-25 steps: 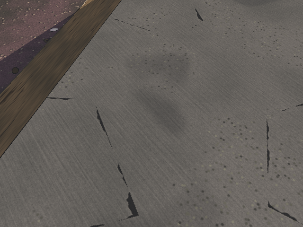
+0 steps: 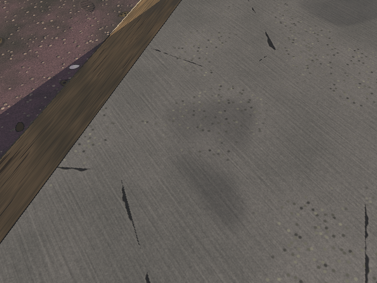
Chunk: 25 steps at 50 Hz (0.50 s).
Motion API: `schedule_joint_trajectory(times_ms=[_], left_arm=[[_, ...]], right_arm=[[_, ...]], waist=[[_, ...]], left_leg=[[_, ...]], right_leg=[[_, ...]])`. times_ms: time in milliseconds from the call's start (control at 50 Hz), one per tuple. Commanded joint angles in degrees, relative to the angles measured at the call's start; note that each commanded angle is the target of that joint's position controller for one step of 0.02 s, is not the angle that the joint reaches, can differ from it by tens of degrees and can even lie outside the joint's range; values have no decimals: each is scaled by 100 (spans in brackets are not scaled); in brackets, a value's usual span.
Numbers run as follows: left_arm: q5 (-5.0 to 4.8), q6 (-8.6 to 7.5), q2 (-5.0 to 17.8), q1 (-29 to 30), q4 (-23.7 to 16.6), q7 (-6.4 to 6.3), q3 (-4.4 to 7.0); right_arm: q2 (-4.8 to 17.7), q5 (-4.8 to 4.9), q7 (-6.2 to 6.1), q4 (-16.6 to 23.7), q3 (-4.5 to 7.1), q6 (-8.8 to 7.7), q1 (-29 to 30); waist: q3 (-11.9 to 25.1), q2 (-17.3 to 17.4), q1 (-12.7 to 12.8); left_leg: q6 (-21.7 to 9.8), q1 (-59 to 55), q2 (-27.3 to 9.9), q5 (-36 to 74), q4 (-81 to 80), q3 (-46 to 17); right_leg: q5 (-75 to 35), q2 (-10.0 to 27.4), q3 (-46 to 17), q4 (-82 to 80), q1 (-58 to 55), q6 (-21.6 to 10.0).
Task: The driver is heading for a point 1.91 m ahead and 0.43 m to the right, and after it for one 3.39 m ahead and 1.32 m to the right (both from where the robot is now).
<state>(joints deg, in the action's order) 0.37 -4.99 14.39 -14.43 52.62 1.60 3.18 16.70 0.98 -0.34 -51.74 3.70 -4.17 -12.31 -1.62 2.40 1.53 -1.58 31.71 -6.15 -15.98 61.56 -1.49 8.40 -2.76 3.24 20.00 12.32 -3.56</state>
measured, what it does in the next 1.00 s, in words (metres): walks ahead: left foot, then right foot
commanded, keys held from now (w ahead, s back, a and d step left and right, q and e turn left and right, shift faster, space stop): no key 1.00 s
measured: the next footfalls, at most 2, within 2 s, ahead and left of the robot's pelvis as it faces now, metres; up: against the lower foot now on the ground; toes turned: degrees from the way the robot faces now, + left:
left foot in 0.26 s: +0.31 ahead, +0.13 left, +0.00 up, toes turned +1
right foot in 0.54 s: +0.23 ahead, -0.11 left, +0.00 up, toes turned -1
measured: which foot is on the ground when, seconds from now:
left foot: up 0.00-0.24, down 0.26-1.00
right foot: down 0.00-0.28, up 0.30-0.52, down 0.54-1.00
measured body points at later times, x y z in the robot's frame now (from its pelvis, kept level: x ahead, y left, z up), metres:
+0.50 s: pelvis +0.17 +0.04 -0.01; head +0.20 +0.04 +0.44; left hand +0.25 +0.31 -0.16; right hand +0.30 -0.21 -0.14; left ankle +0.27 +0.13 -0.75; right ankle +0.16 -0.11 -0.73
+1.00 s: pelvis +0.23 +0.01 -0.01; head +0.24 +0.01 +0.44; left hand +0.27 +0.26 -0.16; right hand +0.32 -0.25 -0.15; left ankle +0.27 +0.13 -0.75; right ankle +0.19 -0.11 -0.75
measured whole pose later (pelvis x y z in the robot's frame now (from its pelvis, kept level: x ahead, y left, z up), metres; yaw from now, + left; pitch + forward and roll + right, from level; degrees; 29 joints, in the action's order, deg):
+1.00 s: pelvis +0.23 +0.01 -0.01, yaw +0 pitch -1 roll +0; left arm 0.1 -0.5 12.0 -12.2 62.3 -1.7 1.4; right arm 13.6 0.1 -1.7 -60.4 2.4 0.7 -6.7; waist -2.1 0.0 0.4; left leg 0.2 15.2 -0.6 -11.7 27.8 0.9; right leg 19.2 0.8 0.7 27.7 7.6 0.2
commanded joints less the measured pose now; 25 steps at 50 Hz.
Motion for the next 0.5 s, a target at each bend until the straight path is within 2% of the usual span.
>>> schedule_joint_trajectory(times_ms=[20,60,100,140,180,220,240,260,280,300,320,340,360,380,400,440,460,500], left_arm=[[24,-124,833,230,-252,-66,150],[27,-75,835,193,-176,-131,137],[10,-35,870,8,-72,-175,127],[-15,16,910,-185,70,-201,120],[-51,91,904,-188,173,-224,117],[-83,167,944,-72,228,-254,138],[-105,203,933,43,233,-270,136],[-60,216,847,-138,261,-269,113],[79,175,605,-617,256,-247,34],[63,163,114,-1252,465,-214,-137],[-56,230,416,-983,484,-198,-76],[-144,317,702,-589,366,-221,5],[-161,426,704,-287,331,-286,31],[-117,531,671,-158,313,-350,48],[-85,618,636,-147,318,-406,54],[-53,673,457,-291,441,-455,22],[-38,669,395,-360,516,-449,12],[23,662,320,-493,660,-390,3]], right_arm=[[305,-85,-49,276,96,42,-119],[169,-130,-31,341,51,18,111],[54,-123,13,415,-5,-7,527],[97,-94,54,467,-12,-2,771],[197,-104,95,512,-1,-5,892],[383,-147,131,489,51,-39,755],[456,-177,132,369,90,-61,439],[693,-227,98,224,169,-81,90],[1070,-307,65,200,228,-78,-158],[792,-297,36,123,135,17,-347],[363,-183,62,78,14,83,-415],[383,-130,84,97,-14,105,-118],[365,-148,72,158,-38,121,260],[375,-172,50,221,-49,136,642],[394,-209,20,252,-42,163,895],[401,-264,-21,245,-31,236,1089],[387,-245,-39,213,-34,254,1082],[385,-127,-68,134,-36,289,1094]], waist=[[27,-579,-254],[59,-575,-237],[133,-617,-54],[205,-635,55],[203,-674,50],[283,-687,-109],[389,-621,-315],[634,-362,-390],[1284,313,-176],[1991,1168,-117],[2088,946,-294],[1622,609,-274],[1177,340,-198],[838,290,-89],[707,460,29],[650,646,121],[734,615,147],[770,479,256]], left_leg=[[182,413,-221,629,-598,-120],[234,132,-86,1272,-1525,22],[220,-307,139,2013,-2327,210],[202,-521,270,2376,-2744,190],[106,-504,303,2186,-3019,78],[-49,-689,341,1830,-3262,5],[-139,-1105,421,2026,-3582,73],[-253,-1819,366,3256,-3843,48],[-637,-3258,-422,5596,-3290,-626],[-1585,-4412,-1420,6176,-3233,-1726],[-1776,-4127,-1521,5150,-3552,-2127],[-1579,-3518,-1336,3778,-3842,-1996],[-1371,-2918,-1156,2768,-4083,-1792],[-1212,-2295,-1024,1924,-4350,-1610],[-1049,-1841,-851,1194,-4565,-1457],[-928,-1259,-577,684,-4759,-1084],[-903,-1175,-513,541,-4770,-952],[-728,-943,-354,-284,-4742,-702]], right_leg=[[-1987,1524,-1115,-1182,-131,-995],[-3077,1258,-536,-998,-68,-823],[-3164,1081,-246,-928,-46,-683],[-2996,1166,-293,-832,-296,-668],[-2941,1328,-423,-581,-682,-633],[-2912,1459,-598,-149,-975,-527],[-2919,1364,-578,241,-1001,-408],[-2786,1018,-461,851,-921,-193],[-1305,603,-309,1851,-125,71],[1681,151,-290,3187,899,413],[3259,146,-639,3868,1145,555],[3224,324,-785,4135,1371,566],[2985,464,-727,4079,1471,591],[2699,592,-715,3736,1358,630],[2412,679,-696,3271,1056,652],[1901,574,-489,2444,351,645],[1426,536,-418,2049,42,603],[334,426,-226,1142,-591,463]])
